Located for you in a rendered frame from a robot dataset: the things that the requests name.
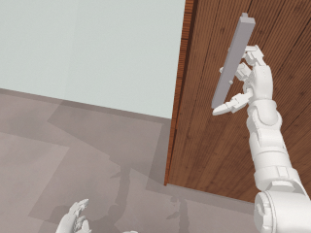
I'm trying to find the left robot hand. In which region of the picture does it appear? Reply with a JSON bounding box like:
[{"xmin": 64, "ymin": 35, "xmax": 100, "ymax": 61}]
[{"xmin": 55, "ymin": 199, "xmax": 91, "ymax": 233}]

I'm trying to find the right robot hand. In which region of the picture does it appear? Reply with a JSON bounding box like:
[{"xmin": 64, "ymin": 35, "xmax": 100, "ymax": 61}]
[{"xmin": 212, "ymin": 45, "xmax": 273, "ymax": 116}]

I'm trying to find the wardrobe door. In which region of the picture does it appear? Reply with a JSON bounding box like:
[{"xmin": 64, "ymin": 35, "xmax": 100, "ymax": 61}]
[{"xmin": 168, "ymin": 0, "xmax": 311, "ymax": 203}]

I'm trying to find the handle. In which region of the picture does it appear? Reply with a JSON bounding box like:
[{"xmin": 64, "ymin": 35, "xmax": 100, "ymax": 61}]
[{"xmin": 211, "ymin": 13, "xmax": 256, "ymax": 109}]

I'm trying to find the right robot forearm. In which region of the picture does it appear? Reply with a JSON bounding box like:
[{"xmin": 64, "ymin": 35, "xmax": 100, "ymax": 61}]
[{"xmin": 246, "ymin": 99, "xmax": 311, "ymax": 203}]

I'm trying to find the right robot upper arm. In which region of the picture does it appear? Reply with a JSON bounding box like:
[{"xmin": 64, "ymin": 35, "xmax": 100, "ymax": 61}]
[{"xmin": 254, "ymin": 190, "xmax": 311, "ymax": 233}]

